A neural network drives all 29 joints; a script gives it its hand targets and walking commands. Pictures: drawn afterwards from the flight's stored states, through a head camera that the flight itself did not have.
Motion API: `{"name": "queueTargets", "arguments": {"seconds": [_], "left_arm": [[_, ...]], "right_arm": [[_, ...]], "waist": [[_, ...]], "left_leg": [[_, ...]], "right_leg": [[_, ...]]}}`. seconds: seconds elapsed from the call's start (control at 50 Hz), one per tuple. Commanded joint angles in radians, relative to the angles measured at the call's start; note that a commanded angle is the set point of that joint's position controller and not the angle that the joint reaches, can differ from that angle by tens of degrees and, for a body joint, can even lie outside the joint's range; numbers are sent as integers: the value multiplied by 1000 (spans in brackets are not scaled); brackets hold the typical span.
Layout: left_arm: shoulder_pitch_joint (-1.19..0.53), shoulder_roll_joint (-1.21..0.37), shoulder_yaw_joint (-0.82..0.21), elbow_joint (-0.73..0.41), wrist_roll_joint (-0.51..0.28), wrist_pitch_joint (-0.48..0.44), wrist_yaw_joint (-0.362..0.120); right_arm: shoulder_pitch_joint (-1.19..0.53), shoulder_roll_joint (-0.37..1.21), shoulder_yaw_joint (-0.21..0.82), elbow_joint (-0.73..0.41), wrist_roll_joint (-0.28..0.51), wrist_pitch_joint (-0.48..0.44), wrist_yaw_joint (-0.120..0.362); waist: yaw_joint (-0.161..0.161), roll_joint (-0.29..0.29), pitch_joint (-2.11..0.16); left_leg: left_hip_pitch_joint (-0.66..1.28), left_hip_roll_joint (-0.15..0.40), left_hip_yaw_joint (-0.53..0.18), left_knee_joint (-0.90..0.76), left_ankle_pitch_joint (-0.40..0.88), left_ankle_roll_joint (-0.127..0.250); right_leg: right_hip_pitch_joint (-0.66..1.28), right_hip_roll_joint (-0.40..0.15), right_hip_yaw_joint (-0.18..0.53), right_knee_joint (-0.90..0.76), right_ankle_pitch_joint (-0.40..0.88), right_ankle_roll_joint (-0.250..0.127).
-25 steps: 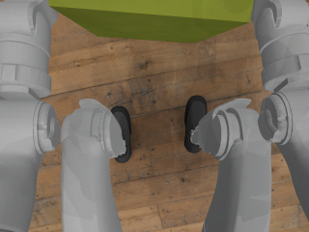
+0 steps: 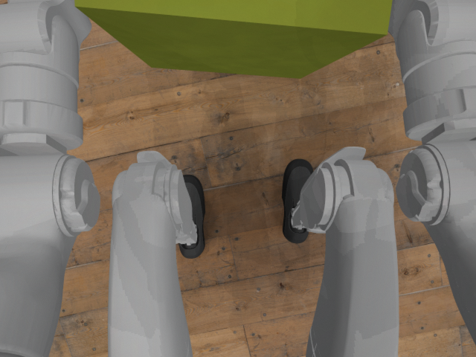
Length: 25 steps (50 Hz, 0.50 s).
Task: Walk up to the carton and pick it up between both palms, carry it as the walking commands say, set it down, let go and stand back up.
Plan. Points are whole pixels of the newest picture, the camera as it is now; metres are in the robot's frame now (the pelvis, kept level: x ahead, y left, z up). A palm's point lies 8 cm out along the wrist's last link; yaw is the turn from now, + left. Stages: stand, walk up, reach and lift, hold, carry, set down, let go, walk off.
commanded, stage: reach and lift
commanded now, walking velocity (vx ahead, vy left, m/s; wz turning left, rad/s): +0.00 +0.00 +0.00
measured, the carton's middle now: out of the picture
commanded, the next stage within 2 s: none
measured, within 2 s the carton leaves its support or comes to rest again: neither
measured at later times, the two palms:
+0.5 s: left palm out of the picture +0.54 +0.19 -0.01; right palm out of the picture +0.54 -0.19 -0.02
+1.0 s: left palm out of the picture +0.52 +0.19 +0.06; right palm out of the picture +0.52 -0.19 +0.05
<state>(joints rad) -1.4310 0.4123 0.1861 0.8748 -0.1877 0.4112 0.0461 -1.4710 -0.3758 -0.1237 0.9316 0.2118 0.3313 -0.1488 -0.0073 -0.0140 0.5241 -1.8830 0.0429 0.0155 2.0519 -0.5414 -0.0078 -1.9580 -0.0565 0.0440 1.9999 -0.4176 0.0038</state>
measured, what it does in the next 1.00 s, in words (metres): rises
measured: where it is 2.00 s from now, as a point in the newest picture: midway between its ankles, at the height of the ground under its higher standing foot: (243, 223)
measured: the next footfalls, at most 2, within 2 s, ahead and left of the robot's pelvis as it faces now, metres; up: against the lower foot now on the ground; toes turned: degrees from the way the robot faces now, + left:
none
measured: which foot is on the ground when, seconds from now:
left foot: down 0.00-1.00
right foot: down 0.00-1.00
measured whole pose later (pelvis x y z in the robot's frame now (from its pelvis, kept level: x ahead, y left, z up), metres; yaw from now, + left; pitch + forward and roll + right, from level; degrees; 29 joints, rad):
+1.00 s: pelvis -0.01 +0.00 +0.11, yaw +0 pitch +13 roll +2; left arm -1.27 0.34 0.24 0.79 -0.14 0.48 0.04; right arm -1.30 -0.32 -0.19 0.81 0.13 0.44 -0.13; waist -0.01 -0.01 0.52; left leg -1.46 0.02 0.02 1.71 -0.48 -0.01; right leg -1.52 -0.05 0.03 1.67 -0.39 0.00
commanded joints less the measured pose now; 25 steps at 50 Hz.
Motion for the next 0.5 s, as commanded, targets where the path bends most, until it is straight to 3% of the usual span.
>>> {"name": "queueTargets", "arguments": {"seconds": [0.0,0.02,0.04,0.06,0.08,0.1,0.12,0.14,0.16,0.18,0.2,0.26,0.28,0.3,0.32,0.34,0.36,0.38,0.4,0.42,0.44,0.46,0.48], "left_arm": [[-801,-1107,-289,-502,-90,-57,-298],[-783,-1110,-274,-473,-81,-50,-304],[-746,-1124,-293,-470,-77,-37,-310],[-783,-1120,-287,-479,-74,-35,-308],[-791,-1120,-304,-515,-79,-35,-309],[-799,-1096,-284,-505,-69,-38,-308],[-775,-1110,-290,-508,-73,-34,-311],[-811,-1116,-301,-538,-96,-41,-315],[-774,-1090,-293,-556,-84,-36,-317],[-773,-1127,-311,-578,-93,-35,-316],[-778,-1131,-316,-594,-101,-32,-314],[-786,-1124,-325,-558,-94,-19,-318],[-803,-1132,-318,-563,-88,-23,-318],[-763,-1160,-307,-535,-89,-19,-320],[-784,-1128,-310,-566,-94,-25,-322],[-813,-1151,-320,-570,-103,-21,-326],[-759,-1174,-294,-481,-93,-15,-330],[-774,-1165,-299,-529,-90,-14,-330],[-783,-1170,-324,-564,-98,-14,-328],[-731,-1184,-296,-487,-88,-6,-334],[-742,-1199,-307,-482,-84,-9,-336],[-748,-1200,-290,-492,-73,-12,-336],[-728,-1206,-302,-479,-64,-1,-335]], "right_arm": [[-673,1217,267,-515,36,28,318],[-707,1224,275,-535,47,27,318],[-651,1199,254,-514,20,37,319],[-673,1218,260,-521,39,39,323],[-657,1217,257,-525,37,46,328],[-667,1244,258,-504,47,47,327],[-621,1259,266,-515,31,51,330],[-635,1254,258,-501,38,51,331],[-633,1252,280,-538,49,56,334],[-632,1248,283,-560,42,54,334],[-674,1249,301,-622,67,50,333],[-664,1238,276,-584,49,64,336],[-627,1259,275,-532,39,71,341],[-609,1247,262,-542,16,69,338],[-618,1269,278,-538,40,70,338],[-625,1253,257,-544,19,74,342],[-650,1264,273,-542,38,69,346],[-677,1277,289,-594,53,70,351],[-660,1269,291,-595,46,70,350],[-665,1267,279,-587,35,75,348],[-633,1291,266,-560,26,78,351],[-624,1283,256,-534,23,78,357],[-629,1279,261,-537,18,85,359]], "waist": [[12,-22,-2444],[28,-31,-2449],[-3,-27,-2480],[23,10,-2486],[7,27,-2519],[23,20,-2481],[12,-23,-2501],[-5,-15,-2508],[26,-15,-2557],[4,-11,-2606],[21,2,-2651],[4,24,-2570],[19,23,-2533],[-5,-12,-2548],[8,17,-2537],[-15,-4,-2540],[5,3,-2477],[31,-6,-2557],[12,11,-2582],[-4,-18,-2534],[-18,-4,-2509],[0,6,-2500],[-14,16,-2508]], "left_leg": [[610,-178,81,-336,218,22],[583,-181,90,-342,216,23],[619,-178,78,-352,216,17],[653,-180,82,-363,225,18],[650,-182,78,-361,234,11],[655,-183,73,-375,231,18],[668,-184,73,-376,256,20],[645,-184,74,-369,262,16],[680,-184,81,-380,281,20],[730,-185,75,-385,298,13],[775,-191,70,-390,344,15],[770,-184,61,-427,258,12],[739,-184,70,-436,242,8],[724,-190,61,-426,238,7],[754,-184,63,-447,249,11],[746,-189,58,-446,221,7],[726,-185,64,-467,205,10],[794,-188,56,-470,238,16],[817,-184,57,-472,254,7],[790,-188,43,-479,238,13],[772,-189,58,-482,217,10],[769,-190,59,-488,220,9],[807,-189,46,-505,202,10]], "right_leg": [[913,196,-138,-246,171,-17],[955,191,-130,-265,184,-8],[952,196,-146,-254,184,-13],[930,195,-133,-267,177,-14],[945,198,-130,-265,198,-12],[927,195,-129,-271,183,-11],[980,199,-126,-292,211,-12],[971,197,-122,-289,233,-8],[996,200,-121,-297,235,-4],[1001,203,-134,-291,248,-8],[1005,209,-130,-291,279,-9],[1000,202,-126,-326,196,-6],[998,199,-111,-339,182,-9],[1026,205,-121,-335,189,-8],[1022,199,-117,-352,191,-5],[1027,197,-113,-361,179,-4],[1013,195,-117,-376,151,-4],[1030,200,-111,-371,170,-5],[1039,203,-123,-364,190,-6],[1035,203,-122,-387,171,-1],[1054,202,-125,-399,165,1],[1044,199,-113,-407,163,-5],[1037,200,-121,-412,138,-2]]}}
